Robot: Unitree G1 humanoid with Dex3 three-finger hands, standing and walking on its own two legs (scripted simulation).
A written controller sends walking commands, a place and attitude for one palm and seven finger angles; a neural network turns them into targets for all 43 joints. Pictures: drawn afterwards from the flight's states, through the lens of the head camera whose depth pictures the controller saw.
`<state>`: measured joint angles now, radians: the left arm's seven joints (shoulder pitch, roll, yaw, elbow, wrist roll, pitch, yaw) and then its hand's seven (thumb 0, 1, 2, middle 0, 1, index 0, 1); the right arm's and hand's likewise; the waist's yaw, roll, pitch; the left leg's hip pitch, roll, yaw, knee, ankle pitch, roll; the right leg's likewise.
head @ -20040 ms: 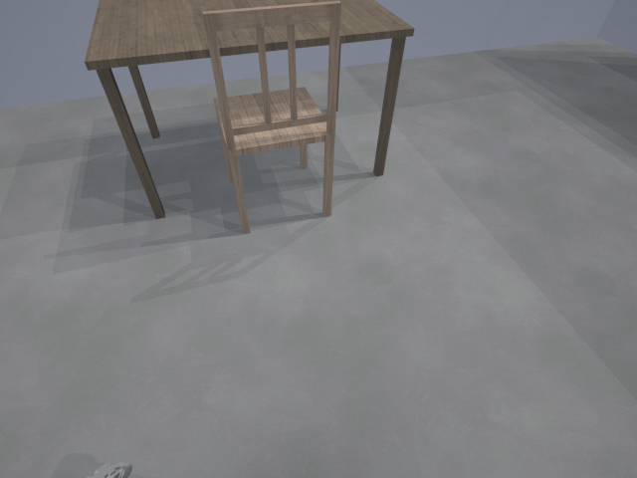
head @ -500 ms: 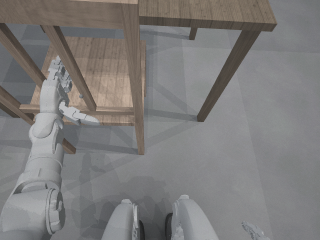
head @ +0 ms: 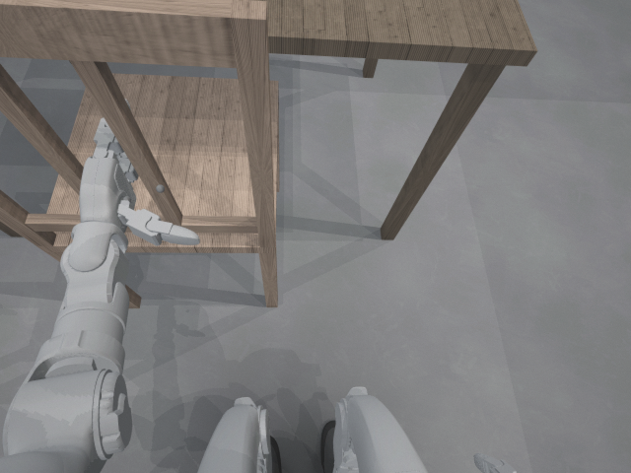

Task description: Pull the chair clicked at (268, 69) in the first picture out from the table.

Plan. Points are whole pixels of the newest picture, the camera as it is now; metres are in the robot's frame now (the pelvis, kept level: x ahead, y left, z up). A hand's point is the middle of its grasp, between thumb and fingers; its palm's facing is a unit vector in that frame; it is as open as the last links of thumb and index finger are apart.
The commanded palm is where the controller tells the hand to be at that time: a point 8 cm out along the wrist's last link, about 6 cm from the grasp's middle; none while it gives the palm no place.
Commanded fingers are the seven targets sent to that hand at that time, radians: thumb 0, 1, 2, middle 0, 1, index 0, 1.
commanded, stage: push the fingers through the gap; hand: left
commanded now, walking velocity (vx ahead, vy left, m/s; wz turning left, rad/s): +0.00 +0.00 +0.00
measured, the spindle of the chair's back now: (62, 159) +0.50 +0.30 +0.03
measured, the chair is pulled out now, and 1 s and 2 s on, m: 0.00 0.00 0.03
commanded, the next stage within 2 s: hook a spindle and tug to test in 0.04 s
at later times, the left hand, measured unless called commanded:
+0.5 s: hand (162, 185) +0.47 +0.17 +0.02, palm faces +0.00 -1.00 -0.06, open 15.4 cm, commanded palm +0.44 +0.21 +0.02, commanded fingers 0.00 -0.28 0.40 -0.39 -1.12 -0.39 -1.12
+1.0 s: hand (158, 183) +0.46 +0.18 +0.02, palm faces -0.01 -1.00 -0.04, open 5.9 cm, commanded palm +0.44 +0.22 +0.02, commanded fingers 0.00 0.90 0.90 -0.50 -1.45 -0.50 -1.45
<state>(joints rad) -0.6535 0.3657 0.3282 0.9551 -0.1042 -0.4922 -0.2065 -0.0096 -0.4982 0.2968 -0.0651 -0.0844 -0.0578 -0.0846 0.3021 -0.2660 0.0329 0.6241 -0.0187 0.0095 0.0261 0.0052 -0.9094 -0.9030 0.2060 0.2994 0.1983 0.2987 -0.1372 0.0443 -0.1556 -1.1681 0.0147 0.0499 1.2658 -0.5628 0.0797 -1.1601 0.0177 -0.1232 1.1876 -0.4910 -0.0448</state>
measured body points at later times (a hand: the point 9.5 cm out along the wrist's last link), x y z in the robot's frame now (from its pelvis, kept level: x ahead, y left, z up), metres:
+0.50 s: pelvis -0.01 -0.01 -0.01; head +0.14 +0.01 +0.42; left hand +0.46 +0.23 +0.03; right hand +0.06 -0.27 -0.12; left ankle +0.01 +0.07 -0.62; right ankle +0.03 -0.10 -0.62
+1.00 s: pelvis +0.00 +0.00 +0.00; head +0.15 +0.02 +0.42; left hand +0.46 +0.23 +0.03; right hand +0.07 -0.27 -0.12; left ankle +0.01 +0.07 -0.62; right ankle +0.03 -0.10 -0.62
